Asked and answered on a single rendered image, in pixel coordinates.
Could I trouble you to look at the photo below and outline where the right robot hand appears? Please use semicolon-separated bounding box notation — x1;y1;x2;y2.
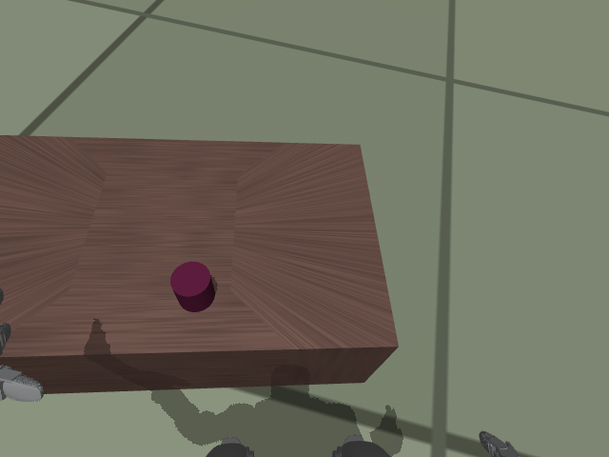
480;431;520;457

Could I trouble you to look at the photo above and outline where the left robot hand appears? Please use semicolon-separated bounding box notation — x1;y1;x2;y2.
0;289;44;402

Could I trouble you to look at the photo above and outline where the can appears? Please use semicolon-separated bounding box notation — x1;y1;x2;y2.
170;262;215;312

